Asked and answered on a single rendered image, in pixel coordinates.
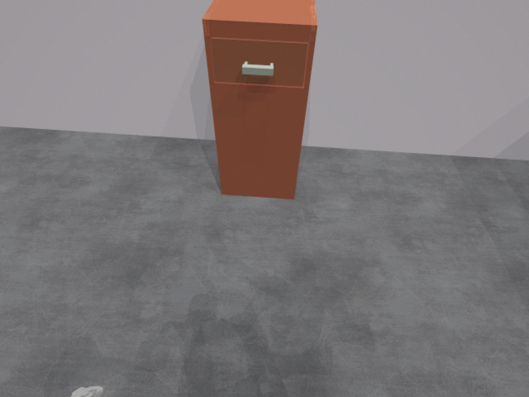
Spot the drawer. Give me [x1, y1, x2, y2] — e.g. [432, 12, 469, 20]
[212, 37, 307, 87]

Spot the handle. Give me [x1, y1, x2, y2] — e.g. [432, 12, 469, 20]
[242, 61, 274, 76]

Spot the cabinet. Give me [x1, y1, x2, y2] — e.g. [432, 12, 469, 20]
[203, 0, 317, 199]

